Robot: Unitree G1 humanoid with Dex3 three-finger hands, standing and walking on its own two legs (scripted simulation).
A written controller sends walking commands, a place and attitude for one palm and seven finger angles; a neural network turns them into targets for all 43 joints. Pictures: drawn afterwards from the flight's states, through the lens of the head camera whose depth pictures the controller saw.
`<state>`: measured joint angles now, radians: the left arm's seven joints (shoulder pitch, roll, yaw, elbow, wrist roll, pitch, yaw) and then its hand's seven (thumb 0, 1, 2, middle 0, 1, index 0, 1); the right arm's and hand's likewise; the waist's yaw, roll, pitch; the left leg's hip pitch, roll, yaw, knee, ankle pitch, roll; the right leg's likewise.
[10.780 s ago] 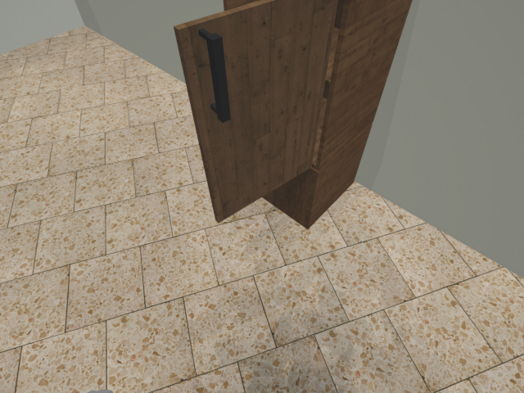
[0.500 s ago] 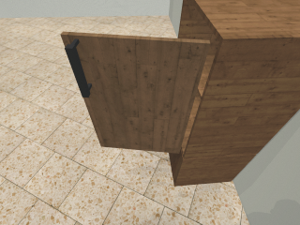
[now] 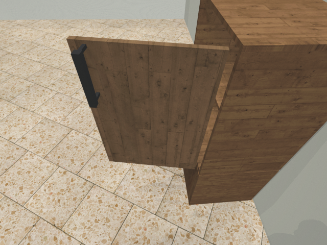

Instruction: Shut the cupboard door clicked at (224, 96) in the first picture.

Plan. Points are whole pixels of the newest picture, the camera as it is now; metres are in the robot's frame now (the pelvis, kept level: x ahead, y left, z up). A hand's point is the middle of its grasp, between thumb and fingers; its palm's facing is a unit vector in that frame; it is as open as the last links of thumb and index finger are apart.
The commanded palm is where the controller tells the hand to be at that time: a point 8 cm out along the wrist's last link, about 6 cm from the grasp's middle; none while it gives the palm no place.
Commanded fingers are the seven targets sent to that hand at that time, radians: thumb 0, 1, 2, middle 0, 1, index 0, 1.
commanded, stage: look again from close up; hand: left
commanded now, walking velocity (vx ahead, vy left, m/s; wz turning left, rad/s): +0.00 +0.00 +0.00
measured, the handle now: (88, 77) +0.50 +0.24 +0.15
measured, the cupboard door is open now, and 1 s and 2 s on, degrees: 80 80 80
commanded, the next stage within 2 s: shuffle to correct the standing spot in 0.16 s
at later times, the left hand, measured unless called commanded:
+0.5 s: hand out of the picture -0.01 +0.18 -0.18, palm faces +0.08 -0.98 -0.17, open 7.4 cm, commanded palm none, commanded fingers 0.00 0.90 0.90 -0.20 -0.30 -0.20 -0.30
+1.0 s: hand out of the picture +0.07 +0.21 -0.18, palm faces +0.01 -0.98 -0.22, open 7.3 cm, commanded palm none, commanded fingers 0.00 0.90 0.90 -0.20 -0.30 -0.20 -0.30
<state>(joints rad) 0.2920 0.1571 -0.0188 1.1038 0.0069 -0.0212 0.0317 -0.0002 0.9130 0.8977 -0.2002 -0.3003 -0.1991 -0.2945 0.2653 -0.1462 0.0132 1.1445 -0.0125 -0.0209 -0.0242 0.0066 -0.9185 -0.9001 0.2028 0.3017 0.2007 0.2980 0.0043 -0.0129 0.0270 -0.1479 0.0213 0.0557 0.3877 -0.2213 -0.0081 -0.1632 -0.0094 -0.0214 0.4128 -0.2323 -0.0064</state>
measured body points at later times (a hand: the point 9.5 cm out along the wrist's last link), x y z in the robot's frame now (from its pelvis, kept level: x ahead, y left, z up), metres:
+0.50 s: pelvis +0.01 +0.01 -0.01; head +0.02 +0.02 +0.44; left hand -0.01 +0.23 -0.17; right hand +0.00 -0.21 -0.16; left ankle -0.01 +0.12 -0.74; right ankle -0.01 -0.11 -0.74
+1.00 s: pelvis +0.02 +0.03 -0.01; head +0.05 +0.03 +0.44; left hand +0.07 +0.26 -0.16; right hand +0.02 -0.18 -0.17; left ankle -0.01 +0.12 -0.74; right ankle +0.02 -0.09 -0.74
